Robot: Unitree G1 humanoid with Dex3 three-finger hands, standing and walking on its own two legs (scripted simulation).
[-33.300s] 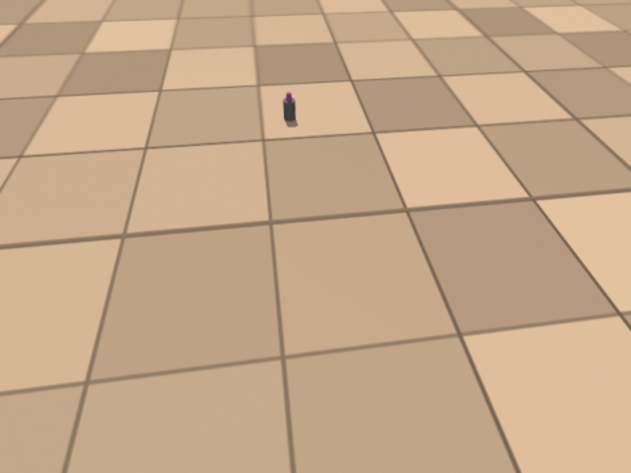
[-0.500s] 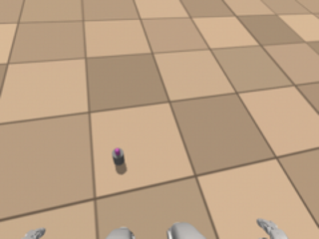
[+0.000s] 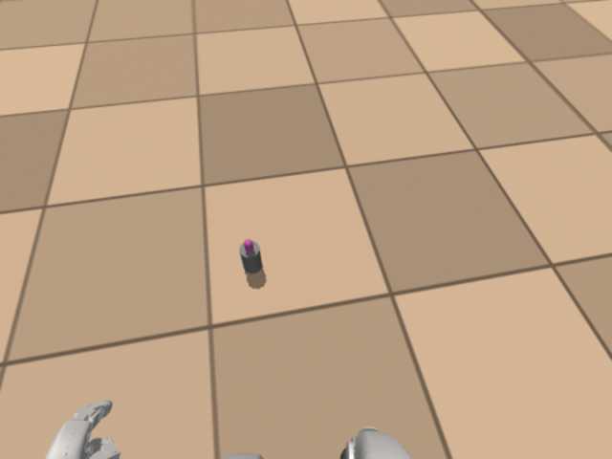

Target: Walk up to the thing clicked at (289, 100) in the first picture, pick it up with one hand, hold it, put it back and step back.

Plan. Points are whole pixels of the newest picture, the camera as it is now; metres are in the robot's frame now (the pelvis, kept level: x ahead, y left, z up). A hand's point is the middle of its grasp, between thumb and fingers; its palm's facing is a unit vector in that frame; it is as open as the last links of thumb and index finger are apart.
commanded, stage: step back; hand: left
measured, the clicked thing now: (250, 254) +0.79 +0.20 -0.67
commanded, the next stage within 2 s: stand in 1.58 s
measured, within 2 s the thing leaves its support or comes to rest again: neither
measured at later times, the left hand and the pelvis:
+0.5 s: hand out of the picture -0.09 +0.23 -0.13, palm faces -0.02 -0.91 -0.42, open 7.4 cm; pelvis -0.17 -0.04 +0.01, yaw -2 degrees
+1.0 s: hand out of the picture -0.22 +0.23 -0.13, palm faces +0.04 -0.93 -0.38, open 7.4 cm; pelvis -0.25 -0.03 +0.02, yaw +0 degrees
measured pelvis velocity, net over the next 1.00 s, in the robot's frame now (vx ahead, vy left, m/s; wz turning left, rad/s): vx -0.25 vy -0.03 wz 0.00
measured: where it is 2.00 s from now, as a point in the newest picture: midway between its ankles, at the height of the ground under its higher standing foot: outside the picture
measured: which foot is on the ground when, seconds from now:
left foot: down 0.00-0.34, up 0.36-0.60, down 0.62-1.00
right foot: down 0.00-0.00, up 0.02-0.30, down 0.32-0.64, up 0.66-0.84, down 0.86-1.00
